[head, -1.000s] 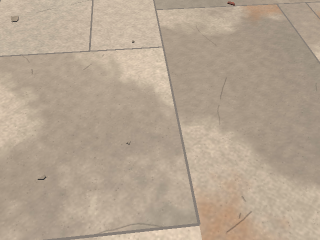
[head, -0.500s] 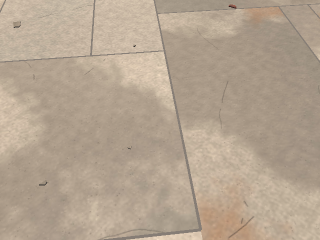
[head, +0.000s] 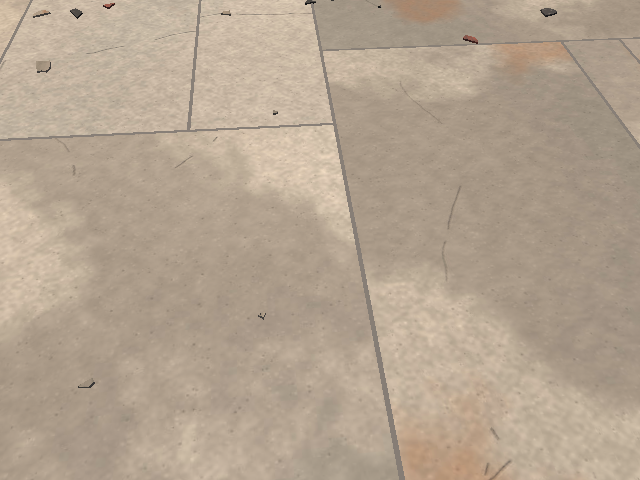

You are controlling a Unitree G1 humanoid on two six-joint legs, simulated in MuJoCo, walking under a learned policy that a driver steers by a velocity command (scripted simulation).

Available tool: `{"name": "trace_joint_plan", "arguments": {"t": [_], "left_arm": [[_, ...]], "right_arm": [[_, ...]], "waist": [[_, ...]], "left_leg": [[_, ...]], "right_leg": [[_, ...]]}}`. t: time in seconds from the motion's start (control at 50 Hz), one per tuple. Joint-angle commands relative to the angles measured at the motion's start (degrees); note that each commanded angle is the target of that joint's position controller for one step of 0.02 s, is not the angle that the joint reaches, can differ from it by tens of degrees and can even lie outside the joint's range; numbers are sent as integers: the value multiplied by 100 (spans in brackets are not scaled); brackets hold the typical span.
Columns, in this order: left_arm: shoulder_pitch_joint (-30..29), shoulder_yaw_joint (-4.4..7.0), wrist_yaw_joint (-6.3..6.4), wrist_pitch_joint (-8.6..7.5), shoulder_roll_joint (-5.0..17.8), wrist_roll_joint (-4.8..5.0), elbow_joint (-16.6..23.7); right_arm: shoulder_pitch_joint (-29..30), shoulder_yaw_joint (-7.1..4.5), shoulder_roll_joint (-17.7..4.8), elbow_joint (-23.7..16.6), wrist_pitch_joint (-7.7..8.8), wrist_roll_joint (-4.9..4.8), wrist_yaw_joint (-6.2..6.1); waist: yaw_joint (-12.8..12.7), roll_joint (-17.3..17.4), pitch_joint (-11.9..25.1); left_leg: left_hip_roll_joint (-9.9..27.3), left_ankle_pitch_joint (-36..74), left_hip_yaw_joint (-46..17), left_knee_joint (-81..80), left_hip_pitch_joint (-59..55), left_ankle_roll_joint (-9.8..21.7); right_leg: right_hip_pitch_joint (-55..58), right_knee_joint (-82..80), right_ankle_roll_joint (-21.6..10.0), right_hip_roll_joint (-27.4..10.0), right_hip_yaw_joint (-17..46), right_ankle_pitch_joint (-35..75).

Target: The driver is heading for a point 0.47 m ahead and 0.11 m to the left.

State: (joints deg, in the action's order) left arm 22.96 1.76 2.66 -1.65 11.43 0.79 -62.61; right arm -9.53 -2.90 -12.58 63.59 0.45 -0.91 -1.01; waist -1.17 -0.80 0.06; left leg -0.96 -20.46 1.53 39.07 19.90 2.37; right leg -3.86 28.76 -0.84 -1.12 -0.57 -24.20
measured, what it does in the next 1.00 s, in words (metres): walks ahead: right foot, then left foot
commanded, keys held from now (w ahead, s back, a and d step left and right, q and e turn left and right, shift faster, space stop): w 0.38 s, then w+q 0.22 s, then no key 0.40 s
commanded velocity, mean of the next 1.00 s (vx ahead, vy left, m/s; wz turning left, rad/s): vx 0.33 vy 0.00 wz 0.11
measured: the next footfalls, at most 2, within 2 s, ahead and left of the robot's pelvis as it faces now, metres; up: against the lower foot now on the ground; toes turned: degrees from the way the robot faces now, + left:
right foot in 0.58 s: +0.45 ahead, -0.13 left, +0.00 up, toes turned +2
left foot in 1.00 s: +0.51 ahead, +0.11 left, +0.00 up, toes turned +9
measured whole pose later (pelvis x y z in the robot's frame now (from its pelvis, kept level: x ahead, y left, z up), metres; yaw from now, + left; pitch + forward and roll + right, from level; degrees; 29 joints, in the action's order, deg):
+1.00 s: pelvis +0.41 -0.02 +0.01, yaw +8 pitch +1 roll -3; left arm 13.0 2.5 0.4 -3.8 13.2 0.1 -59.5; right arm -5.9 -2.8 -13.5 53.4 0.9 0.5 -1.2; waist -1.7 2.4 -0.5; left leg 3.8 -4.9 -1.2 30.0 22.6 0.9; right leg -9.6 22.4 -1.6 2.1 -6.9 -13.4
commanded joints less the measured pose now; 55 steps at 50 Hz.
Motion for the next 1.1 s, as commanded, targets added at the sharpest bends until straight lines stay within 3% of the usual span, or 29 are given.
{"name": "trace_joint_plan", "arguments": {"t": [0.02,0.06,0.08,0.1,0.12,0.14,0.16,0.22,0.28,0.36,0.44,0.5,0.54,0.58,0.6,0.62,0.64,0.66,0.68,0.72,0.8,0.86,0.92,0.98,1.0,1.02,1.04,1.06,1.1], "left_arm": [[121,228,-3,-177,960,45,198],[-117,214,-71,-179,895,87,285],[-198,211,-96,-195,917,62,352],[-391,155,-116,-242,755,65,492],[-372,66,-100,-343,398,32,720],[-601,118,-121,-432,537,134,825],[-677,146,-176,-485,607,246,865],[-798,276,-207,-494,741,130,839],[-984,295,-258,-369,562,77,902],[-2046,208,-281,-341,394,44,1323],[-2814,157,-392,-388,454,74,1590],[-2940,179,-470,-463,624,97,1735],[-2508,284,-475,-511,892,102,1691],[-729,539,-384,-511,1379,106,1249],[152,653,-316,-484,1885,-38,1110],[147,593,-392,-484,1952,-163,1073],[-317,434,-414,-505,1346,-119,1135],[-882,338,-413,-516,1035,-84,1222],[-1291,288,-436,-528,897,-110,1262],[-1506,227,-472,-546,661,-209,1131],[-1544,223,-368,-575,818,-248,886],[-1581,246,-244,-460,1014,-192,835],[-1350,250,-212,-335,1119,-123,679],[-1308,189,-192,-232,960,10,588],[-1006,132,-189,-225,782,-46,502],[-597,101,-193,-242,646,-192,469],[-177,45,-132,-187,359,-169,377],[-457,65,-74,-107,541,-157,395],[-730,112,-23,35,761,-122,396]], "right_arm": [[765,-67,-416,-525,346,-86,123],[90,-112,-382,-297,429,-142,168],[-536,-219,-550,-60,427,-116,164],[-1328,-361,-958,105,444,-82,149],[-2151,-458,-1471,204,459,-90,182],[-1878,-257,-1018,184,545,15,212],[-1372,-156,-775,15,609,25,211],[-821,19,-440,-208,623,75,247],[-1213,48,-557,-142,553,98,145],[-1337,22,-808,-226,489,120,14],[-1717,-15,-828,-200,449,30,-9],[-1718,-82,-893,-225,399,-35,-35],[-1541,-145,-1020,-313,364,-25,-36],[-1334,-99,-899,-477,314,61,-9],[-1604,22,-444,-676,322,152,2],[-2277,165,160,-638,431,-37,16],[-1929,5,-485,-609,497,-171,9],[-1529,-49,-675,-698,518,-191,-16],[-1341,-74,-650,-690,503,-108,-69],[-1384,-146,-505,-673,359,-46,-90],[-1099,-121,-275,-873,146,41,-116],[-539,-49,-289,-1028,114,101,-54],[-174,-82,-513,-1105,51,85,-26],[-147,-139,-641,-1049,47,165,-28],[-181,-198,-884,-1058,53,202,-59],[-114,-254,-1242,-1121,40,192,-104],[-10,-169,-974,-1036,18,198,-102],[149,-118,-659,-1043,21,140,-43],[495,-95,-610,-1083,40,122,12]], "waist": [[1,-826,-1326],[373,-660,-1102],[600,-528,-761],[914,344,-390],[1074,1823,214],[839,1282,142],[602,889,-284],[265,438,-520],[244,436,-512],[403,385,-714],[569,407,-874],[410,471,-863],[75,643,-511],[-798,680,695],[-814,-325,1705],[-401,-1870,2473],[-368,-1261,1719],[-244,-814,929],[-50,-277,644],[252,-359,403],[490,-355,246],[366,-428,389],[239,-393,405],[348,-251,276],[291,60,283],[-80,688,419],[-292,1348,617],[-153,1094,422],[-136,763,172]], "left_leg": [[320,-376,28,354,1185,159],[74,-28,348,-800,-256,205],[-151,364,376,-944,-1319,193],[570,71,-961,-1561,-2274,538],[1918,-465,-3590,-2631,-3267,1383],[2300,-662,-4366,-2925,-3045,1534],[2233,-554,-3694,-2855,-2669,1377],[1503,596,-1852,-3051,-1936,845],[1309,1596,-1199,-3202,-1820,855],[1275,1934,-816,-3401,-1616,892],[1304,1943,-723,-3383,-1608,875],[1523,2246,-854,-3066,-2028,785],[1561,3362,-877,-2492,-2166,660],[1027,4055,-547,-351,-1372,319],[382,1994,-226,1670,199,59],[-339,-1344,-677,3204,1396,-129],[-26,-1227,-1080,3784,1731,-115],[196,-823,-868,3814,1831,-87],[436,-472,-748,3609,1493,-112],[663,-252,-706,3113,790,-94],[663,234,-570,1801,580,-183],[614,1154,-322,468,47,-275],[497,1362,-256,-133,-190,-287],[362,1773,-144,-1209,-780,-63],[664,2799,-489,-1541,-1158,65],[1194,3937,-996,-1398,-1567,296],[1472,3260,-1367,-1555,-1417,798],[1296,2391,-1411,-1693,-1074,772],[865,1856,-1005,-1658,-701,403]], "right_leg": [[-569,-1779,-1117,-1747,2007,-1072],[-1034,-1247,-798,-1258,1250,-298],[-1423,-650,-659,-928,898,776],[-2130,999,-337,-356,207,1784],[-3321,3102,43,384,-222,218],[-3825,4250,-70,254,574,-645],[-4147,4655,-255,-63,707,-277],[-3785,3861,-407,-637,468,994],[-3704,3239,-172,-674,194,1363],[-3805,1700,72,-588,44,2130],[-3397,698,82,-345,-67,2609],[-3170,224,-37,-278,110,2469],[-2341,103,-155,-74,25,2158],[211,261,-457,-86,78,1937],[2130,158,-869,-1446,1777,1111],[2841,-1059,-1559,-2441,4410,702],[2142,-1246,-1340,-2180,3998,1195],[1236,-1109,-1160,-2023,2786,2364],[409,-1085,-1077,-1786,1960,3498],[-605,-1270,-1021,-1429,935,4532],[-1129,-1563,-1280,-1330,311,5191],[-1233,-1593,-1185,-1136,-75,4922],[-1035,-1500,-1143,-1206,49,4064],[-1076,-992,-791,-957,117,2632],[-1188,-682,-492,-698,27,1991],[-1459,-195,-193,-231,-276,984],[-1437,-125,20,-29,-381,270],[-1229,-212,94,-55,-306,418],[-1057,-392,85,-100,-307,741]]}}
